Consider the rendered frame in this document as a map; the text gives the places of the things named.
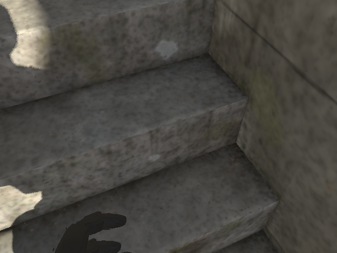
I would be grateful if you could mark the left robot hand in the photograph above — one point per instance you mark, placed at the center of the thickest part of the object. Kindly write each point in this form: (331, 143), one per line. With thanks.
(75, 239)

